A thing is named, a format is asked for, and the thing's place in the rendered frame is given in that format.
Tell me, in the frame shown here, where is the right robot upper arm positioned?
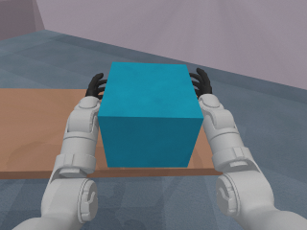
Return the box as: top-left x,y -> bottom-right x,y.
216,170 -> 307,230

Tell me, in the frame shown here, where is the table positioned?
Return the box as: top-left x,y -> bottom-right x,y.
0,88 -> 223,179

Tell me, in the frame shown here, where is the robot left forearm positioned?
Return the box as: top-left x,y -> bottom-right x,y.
40,96 -> 101,215

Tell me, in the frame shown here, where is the left robot upper arm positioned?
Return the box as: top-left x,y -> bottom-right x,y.
12,178 -> 99,230

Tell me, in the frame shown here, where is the carton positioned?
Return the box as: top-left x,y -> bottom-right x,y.
97,61 -> 204,168

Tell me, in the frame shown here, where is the right robot hand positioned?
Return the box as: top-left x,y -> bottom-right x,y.
189,67 -> 213,99

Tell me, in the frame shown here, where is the robot right forearm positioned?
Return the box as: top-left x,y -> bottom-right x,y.
198,94 -> 274,203

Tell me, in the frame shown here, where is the left robot hand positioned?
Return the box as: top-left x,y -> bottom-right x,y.
85,73 -> 107,100

